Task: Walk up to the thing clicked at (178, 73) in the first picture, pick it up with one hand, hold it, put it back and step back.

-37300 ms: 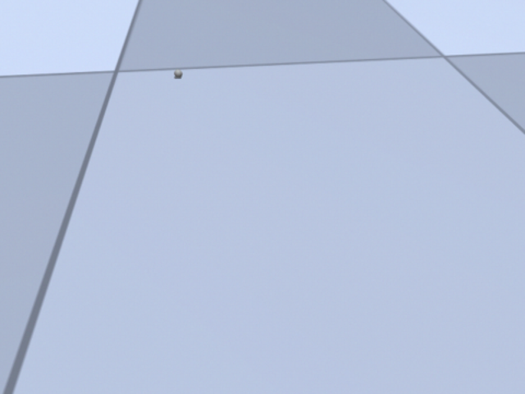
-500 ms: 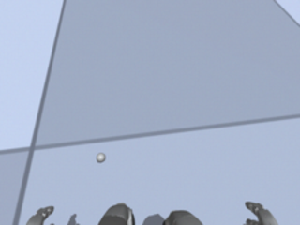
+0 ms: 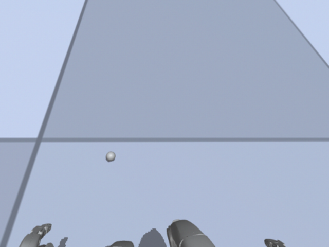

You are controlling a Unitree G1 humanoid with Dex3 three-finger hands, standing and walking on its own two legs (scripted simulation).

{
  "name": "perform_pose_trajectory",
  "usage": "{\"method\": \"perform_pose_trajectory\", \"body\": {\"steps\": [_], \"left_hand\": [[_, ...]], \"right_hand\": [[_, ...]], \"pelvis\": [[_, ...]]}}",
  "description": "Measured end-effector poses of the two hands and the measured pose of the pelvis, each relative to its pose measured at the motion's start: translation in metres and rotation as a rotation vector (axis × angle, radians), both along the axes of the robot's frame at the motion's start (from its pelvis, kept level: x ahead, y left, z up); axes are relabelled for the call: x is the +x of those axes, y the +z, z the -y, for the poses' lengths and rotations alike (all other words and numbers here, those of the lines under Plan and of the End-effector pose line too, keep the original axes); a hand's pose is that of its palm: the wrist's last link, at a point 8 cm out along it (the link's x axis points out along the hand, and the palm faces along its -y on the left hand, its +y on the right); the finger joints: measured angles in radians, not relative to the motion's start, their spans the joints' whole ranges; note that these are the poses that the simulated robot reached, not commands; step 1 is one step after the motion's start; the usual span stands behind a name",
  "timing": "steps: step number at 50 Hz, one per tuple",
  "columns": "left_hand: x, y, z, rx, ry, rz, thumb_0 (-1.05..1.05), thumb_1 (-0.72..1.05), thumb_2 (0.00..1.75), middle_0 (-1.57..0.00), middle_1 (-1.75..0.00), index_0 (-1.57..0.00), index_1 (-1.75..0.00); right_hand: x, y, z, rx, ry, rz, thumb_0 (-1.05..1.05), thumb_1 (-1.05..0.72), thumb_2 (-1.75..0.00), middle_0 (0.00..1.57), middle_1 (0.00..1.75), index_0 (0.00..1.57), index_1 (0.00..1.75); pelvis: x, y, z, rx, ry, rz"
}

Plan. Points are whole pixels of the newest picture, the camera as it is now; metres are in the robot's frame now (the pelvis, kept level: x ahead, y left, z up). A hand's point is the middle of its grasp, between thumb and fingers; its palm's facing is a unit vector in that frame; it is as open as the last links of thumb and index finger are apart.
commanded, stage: step back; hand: left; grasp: from above
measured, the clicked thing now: (110, 156) +0.66 +0.25 -0.74
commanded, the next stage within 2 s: none
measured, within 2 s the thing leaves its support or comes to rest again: neither
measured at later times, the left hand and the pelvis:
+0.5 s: hand out of the picture -0.07 +0.24 -0.14, palm faces -0.02 -0.91 -0.42, open 7.4 cm; pelvis -0.17 -0.03 -0.01, yaw -2 degrees
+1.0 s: hand out of the picture -0.25 +0.22 -0.17, palm faces -0.06 -0.92 -0.39, open 7.4 cm; pelvis -0.35 -0.05 -0.02, yaw -4 degrees
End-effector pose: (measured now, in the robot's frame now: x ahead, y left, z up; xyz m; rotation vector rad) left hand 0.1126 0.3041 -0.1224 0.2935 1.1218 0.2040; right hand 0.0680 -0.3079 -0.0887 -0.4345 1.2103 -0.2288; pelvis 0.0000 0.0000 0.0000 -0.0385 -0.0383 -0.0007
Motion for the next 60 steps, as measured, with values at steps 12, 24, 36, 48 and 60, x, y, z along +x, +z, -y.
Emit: {"method": "perform_pose_trajectory", "body": {"steps": [12, 24, 36, 48, 60], "left_hand": [[-0.111, -0.009, 0.008, 0.058, -0.042, -0.125, 0.01, 0.91, 0.90, -0.20, -0.30, -0.21, -0.30], [-0.186, 0.025, 0.029, 0.091, -0.021, -0.044, 0.01, 0.90, 0.90, -0.21, -0.30, -0.21, -0.30], [-0.223, 0.002, 0.020, 0.036, -0.023, 0.049, 0.01, 0.91, 0.90, -0.20, -0.30, -0.21, -0.30], [-0.347, -0.008, 0.039, 0.052, -0.041, -0.080, 0.01, 0.91, 0.90, -0.20, -0.30, -0.21, -0.30], [-0.464, 0.023, 0.062, 0.100, 0.033, -0.098, 0.01, 0.90, 0.90, -0.21, -0.30, -0.21, -0.30]], "right_hand": [[-0.033, -0.008, 0.024, 0.010, 0.005, 0.172, 0.01, -0.90, -0.90, 0.20, 0.30, 0.21, 0.30], [-0.158, -0.030, 0.040, 0.073, -0.059, 0.049, 0.01, -0.90, -0.90, 0.20, 0.30, 0.21, 0.30], [-0.268, -0.022, 0.019, 0.026, -0.018, -0.062, 0.01, -0.90, -0.90, 0.20, 0.30, 0.21, 0.30], [-0.285, -0.011, 0.055, -0.005, 0.029, 0.141, 0.01, -0.90, -0.90, 0.20, 0.30, 0.21, 0.30], [-0.386, -0.034, 0.081, 0.071, -0.013, 0.055, 0.01, -0.90, -0.90, 0.20, 0.30, 0.21, 0.30]], "pelvis": [[-0.083, -0.014, 0.017, 0.024, -0.085, 0.003], [-0.160, -0.005, 0.031, 0.064, -0.047, -0.003], [-0.245, -0.011, 0.021, 0.031, 0.024, 0.016], [-0.332, -0.016, 0.047, 0.034, -0.059, -0.014], [-0.398, -0.007, 0.071, 0.071, -0.028, -0.008]]}}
